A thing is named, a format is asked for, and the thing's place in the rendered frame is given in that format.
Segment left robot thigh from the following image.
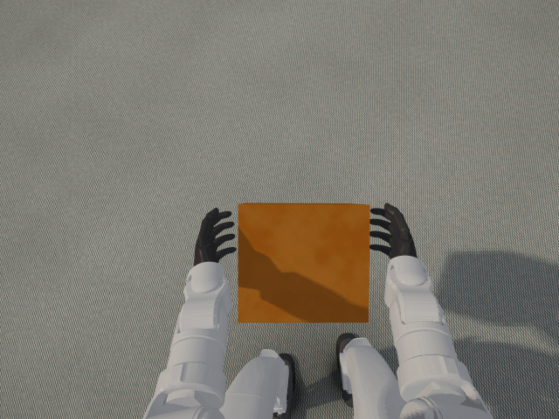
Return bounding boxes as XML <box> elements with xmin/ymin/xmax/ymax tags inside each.
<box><xmin>219</xmin><ymin>356</ymin><xmax>289</xmax><ymax>419</ymax></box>

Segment robot right upper arm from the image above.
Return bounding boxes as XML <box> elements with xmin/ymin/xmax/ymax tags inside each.
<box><xmin>399</xmin><ymin>396</ymin><xmax>493</xmax><ymax>419</ymax></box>

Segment robot right forearm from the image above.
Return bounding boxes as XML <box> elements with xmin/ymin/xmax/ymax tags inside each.
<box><xmin>384</xmin><ymin>256</ymin><xmax>493</xmax><ymax>418</ymax></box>

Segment robot left shin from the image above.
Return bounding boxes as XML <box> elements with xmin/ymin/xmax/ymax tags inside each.
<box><xmin>259</xmin><ymin>349</ymin><xmax>287</xmax><ymax>413</ymax></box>

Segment left robot hand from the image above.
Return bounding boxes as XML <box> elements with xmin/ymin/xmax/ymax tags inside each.
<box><xmin>194</xmin><ymin>208</ymin><xmax>236</xmax><ymax>266</ymax></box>

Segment right robot hand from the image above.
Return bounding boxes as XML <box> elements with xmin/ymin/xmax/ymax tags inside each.
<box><xmin>369</xmin><ymin>203</ymin><xmax>418</xmax><ymax>259</ymax></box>

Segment carton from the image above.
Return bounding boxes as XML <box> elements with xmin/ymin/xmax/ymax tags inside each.
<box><xmin>238</xmin><ymin>203</ymin><xmax>370</xmax><ymax>323</ymax></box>

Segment robot left forearm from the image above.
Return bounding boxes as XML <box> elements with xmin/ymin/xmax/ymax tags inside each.
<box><xmin>142</xmin><ymin>262</ymin><xmax>232</xmax><ymax>419</ymax></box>

